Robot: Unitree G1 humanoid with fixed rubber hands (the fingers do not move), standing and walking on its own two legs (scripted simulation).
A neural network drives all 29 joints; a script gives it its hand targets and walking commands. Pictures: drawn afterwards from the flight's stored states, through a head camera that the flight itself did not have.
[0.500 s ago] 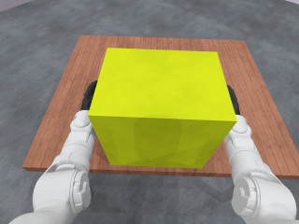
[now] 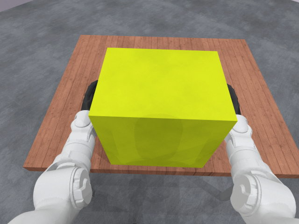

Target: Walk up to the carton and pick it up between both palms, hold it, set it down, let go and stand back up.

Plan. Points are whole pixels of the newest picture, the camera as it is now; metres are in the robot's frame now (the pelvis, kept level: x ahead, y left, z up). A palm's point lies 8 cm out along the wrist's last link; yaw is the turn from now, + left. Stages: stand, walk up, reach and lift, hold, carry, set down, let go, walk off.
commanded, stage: set down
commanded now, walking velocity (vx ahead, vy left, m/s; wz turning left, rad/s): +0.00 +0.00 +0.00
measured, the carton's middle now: (159, 113) +0.43 +0.03 +0.02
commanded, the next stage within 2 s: none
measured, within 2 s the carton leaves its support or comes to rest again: neither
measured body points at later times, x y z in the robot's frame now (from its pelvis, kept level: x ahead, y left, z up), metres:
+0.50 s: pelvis +0.00 +0.00 +0.00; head +0.07 +0.02 +0.44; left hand +0.42 +0.23 +0.05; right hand +0.44 -0.16 +0.05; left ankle +0.05 +0.11 -0.75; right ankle -0.04 -0.11 -0.75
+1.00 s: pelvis -0.01 -0.01 -0.02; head +0.07 +0.01 +0.42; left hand +0.43 +0.27 +0.06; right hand +0.46 -0.21 +0.07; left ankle +0.05 +0.11 -0.75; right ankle -0.04 -0.11 -0.75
